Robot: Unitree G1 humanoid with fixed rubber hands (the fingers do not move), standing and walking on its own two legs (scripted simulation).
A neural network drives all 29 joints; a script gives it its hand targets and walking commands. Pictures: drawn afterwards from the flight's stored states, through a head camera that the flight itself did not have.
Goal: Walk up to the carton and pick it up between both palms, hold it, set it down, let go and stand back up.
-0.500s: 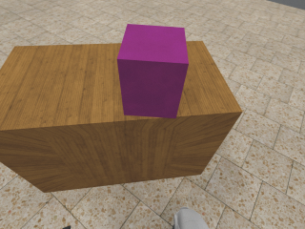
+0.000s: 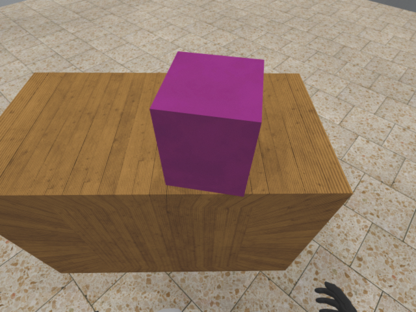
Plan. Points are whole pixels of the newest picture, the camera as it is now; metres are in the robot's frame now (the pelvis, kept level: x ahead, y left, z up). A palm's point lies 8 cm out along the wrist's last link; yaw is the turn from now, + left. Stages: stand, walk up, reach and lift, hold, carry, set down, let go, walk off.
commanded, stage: walk up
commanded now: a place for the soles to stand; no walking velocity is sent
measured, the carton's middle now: (211, 126) +0.50 +0.01 +0.05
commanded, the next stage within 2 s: reach and lift in 1.70 s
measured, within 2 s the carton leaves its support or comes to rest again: neither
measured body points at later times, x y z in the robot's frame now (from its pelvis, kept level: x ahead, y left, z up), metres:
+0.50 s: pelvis +0.02 +0.00 +0.01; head +0.03 +0.01 +0.46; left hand +0.11 +0.27 -0.10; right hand +0.13 -0.25 -0.10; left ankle +0.05 +0.12 -0.72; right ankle +0.03 -0.11 -0.72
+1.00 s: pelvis +0.05 +0.01 +0.01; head +0.06 +0.02 +0.46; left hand +0.11 +0.28 -0.11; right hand +0.17 -0.24 -0.11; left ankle +0.05 +0.12 -0.72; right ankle +0.02 -0.12 -0.72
